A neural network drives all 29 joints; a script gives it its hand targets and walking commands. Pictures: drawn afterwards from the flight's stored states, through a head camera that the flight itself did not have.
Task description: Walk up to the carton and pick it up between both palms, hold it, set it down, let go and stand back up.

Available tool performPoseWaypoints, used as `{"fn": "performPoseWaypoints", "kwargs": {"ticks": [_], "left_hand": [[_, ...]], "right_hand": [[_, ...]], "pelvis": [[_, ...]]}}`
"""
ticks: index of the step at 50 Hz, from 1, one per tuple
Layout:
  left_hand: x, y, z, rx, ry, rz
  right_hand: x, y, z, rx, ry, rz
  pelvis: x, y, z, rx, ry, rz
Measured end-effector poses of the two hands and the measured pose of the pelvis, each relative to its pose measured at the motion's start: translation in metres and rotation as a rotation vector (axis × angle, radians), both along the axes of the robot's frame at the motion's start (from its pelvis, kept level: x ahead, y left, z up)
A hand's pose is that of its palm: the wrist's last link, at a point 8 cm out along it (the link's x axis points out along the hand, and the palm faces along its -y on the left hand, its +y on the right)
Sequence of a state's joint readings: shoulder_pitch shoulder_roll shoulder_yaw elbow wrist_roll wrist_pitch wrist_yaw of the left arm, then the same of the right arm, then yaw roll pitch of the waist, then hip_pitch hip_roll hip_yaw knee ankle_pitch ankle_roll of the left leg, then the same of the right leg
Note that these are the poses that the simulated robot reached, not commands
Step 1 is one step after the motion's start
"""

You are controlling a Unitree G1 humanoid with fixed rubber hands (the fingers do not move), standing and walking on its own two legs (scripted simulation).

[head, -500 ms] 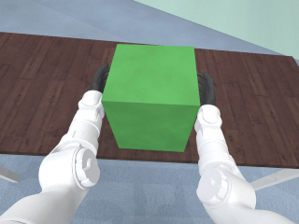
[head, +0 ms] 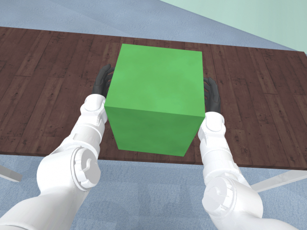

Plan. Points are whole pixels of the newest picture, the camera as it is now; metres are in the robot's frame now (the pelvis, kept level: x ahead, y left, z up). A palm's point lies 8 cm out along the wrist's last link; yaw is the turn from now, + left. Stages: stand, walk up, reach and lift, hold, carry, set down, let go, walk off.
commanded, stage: set down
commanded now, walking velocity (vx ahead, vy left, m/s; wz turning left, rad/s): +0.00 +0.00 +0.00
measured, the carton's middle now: (155, 105) +0.44 -0.01 +0.01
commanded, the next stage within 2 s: none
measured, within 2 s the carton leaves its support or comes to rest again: neither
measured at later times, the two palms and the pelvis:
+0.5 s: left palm (100, 93) +0.45 +0.15 +0.05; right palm (211, 110) +0.40 -0.15 +0.05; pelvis -0.01 +0.01 +0.00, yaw +0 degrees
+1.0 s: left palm (100, 93) +0.45 +0.15 +0.05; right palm (211, 110) +0.40 -0.15 +0.05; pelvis -0.01 +0.01 +0.00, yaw +0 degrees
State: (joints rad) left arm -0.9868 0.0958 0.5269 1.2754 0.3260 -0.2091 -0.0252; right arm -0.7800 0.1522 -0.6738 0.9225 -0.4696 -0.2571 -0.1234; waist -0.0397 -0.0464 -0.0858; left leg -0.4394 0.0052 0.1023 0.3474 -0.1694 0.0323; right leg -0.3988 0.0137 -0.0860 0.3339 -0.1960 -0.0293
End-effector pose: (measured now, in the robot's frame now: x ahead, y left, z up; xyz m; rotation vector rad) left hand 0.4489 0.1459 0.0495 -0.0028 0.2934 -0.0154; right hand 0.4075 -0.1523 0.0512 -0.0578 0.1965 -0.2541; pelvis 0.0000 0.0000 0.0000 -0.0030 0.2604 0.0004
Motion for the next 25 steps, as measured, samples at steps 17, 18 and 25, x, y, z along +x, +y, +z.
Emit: {"fn": "performPoseWaypoints", "kwargs": {"ticks": [17, 18, 25], "left_hand": [[0.001, 0.006, 0.000, 0.009, 0.001, -0.006], [0.001, 0.005, 0.000, 0.011, 0.001, -0.007], [0.001, 0.001, 0.000, 0.018, -0.003, -0.013]], "right_hand": [[0.001, 0.005, 0.004, -0.005, 0.006, 0.003], [0.001, 0.005, 0.003, -0.005, 0.007, 0.002], [-0.003, 0.001, -0.004, 0.000, 0.011, -0.006]], "pelvis": [[-0.006, 0.009, 0.000, -0.013, 0.008, -0.002], [-0.006, 0.010, 0.000, -0.013, 0.009, -0.002], [-0.006, 0.010, 0.000, -0.012, 0.011, -0.003]]}}
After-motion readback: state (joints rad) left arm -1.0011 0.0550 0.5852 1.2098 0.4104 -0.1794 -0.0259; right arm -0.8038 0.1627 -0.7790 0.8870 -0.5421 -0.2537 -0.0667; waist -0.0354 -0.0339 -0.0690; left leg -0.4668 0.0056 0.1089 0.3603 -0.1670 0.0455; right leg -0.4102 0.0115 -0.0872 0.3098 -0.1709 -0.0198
